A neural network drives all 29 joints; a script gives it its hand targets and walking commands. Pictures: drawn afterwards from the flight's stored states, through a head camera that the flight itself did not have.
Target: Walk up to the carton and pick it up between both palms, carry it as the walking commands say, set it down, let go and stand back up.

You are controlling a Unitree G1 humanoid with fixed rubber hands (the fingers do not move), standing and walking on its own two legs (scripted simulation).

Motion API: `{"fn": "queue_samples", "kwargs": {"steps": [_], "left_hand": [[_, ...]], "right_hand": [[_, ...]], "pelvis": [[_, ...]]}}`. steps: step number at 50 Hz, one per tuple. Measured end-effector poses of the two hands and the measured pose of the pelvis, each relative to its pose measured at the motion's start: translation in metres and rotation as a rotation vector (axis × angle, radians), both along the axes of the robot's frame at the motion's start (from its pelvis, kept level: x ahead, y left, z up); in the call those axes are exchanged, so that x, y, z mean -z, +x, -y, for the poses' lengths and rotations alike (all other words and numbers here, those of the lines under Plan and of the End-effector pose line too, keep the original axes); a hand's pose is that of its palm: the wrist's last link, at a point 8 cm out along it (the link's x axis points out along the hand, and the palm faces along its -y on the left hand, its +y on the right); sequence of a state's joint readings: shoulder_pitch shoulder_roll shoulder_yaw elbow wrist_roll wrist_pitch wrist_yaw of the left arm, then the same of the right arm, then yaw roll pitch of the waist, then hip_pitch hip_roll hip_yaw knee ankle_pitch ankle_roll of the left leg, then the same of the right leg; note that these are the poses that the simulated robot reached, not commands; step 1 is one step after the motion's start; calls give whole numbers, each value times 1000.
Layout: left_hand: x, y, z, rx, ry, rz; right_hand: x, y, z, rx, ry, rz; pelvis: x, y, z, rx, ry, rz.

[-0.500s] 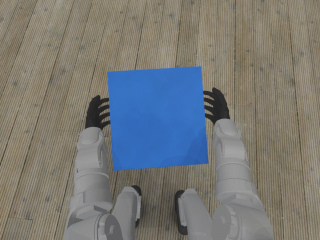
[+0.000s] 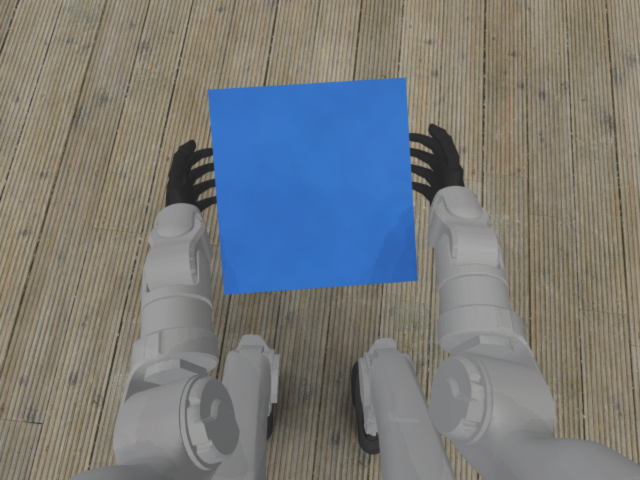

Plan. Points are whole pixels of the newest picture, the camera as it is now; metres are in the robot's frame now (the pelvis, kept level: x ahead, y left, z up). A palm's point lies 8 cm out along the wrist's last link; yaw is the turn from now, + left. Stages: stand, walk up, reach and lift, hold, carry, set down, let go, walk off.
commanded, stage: set down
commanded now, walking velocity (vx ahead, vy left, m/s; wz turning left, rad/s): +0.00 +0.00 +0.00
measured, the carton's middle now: (313, 193) +0.47 +0.02 -0.16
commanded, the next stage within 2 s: none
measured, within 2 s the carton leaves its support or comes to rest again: neither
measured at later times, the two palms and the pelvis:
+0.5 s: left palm (206, 210) +0.45 +0.17 -0.16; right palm (421, 198) +0.47 -0.14 -0.15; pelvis -0.02 +0.00 -0.08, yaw +0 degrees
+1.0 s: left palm (219, 213) +0.47 +0.17 -0.25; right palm (404, 204) +0.49 -0.14 -0.24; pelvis -0.03 +0.00 -0.14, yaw +0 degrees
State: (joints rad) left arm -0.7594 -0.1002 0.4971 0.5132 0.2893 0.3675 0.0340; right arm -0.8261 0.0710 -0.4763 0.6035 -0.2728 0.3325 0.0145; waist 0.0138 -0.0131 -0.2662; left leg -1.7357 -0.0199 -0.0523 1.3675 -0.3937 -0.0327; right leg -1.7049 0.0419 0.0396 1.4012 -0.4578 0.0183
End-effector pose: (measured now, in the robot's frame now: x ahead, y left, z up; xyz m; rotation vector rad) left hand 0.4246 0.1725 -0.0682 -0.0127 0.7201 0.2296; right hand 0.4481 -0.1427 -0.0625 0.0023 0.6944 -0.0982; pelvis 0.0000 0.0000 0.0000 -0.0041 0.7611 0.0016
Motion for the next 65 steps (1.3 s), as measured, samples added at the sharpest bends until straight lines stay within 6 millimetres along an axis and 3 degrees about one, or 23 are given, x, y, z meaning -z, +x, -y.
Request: {"fn": "queue_samples", "kwargs": {"steps": [37, 65], "left_hand": [[134, 35, -1, 8, 6, 5], [236, 60, -2, 26, 2, 2]], "right_hand": [[133, 30, -2, 5, -29, 3], [236, 55, -1, -10, -35, -11]], "pelvis": [[110, -26, 0, 7, 1, -82], [175, -30, -2, 10, 2, -71]]}}
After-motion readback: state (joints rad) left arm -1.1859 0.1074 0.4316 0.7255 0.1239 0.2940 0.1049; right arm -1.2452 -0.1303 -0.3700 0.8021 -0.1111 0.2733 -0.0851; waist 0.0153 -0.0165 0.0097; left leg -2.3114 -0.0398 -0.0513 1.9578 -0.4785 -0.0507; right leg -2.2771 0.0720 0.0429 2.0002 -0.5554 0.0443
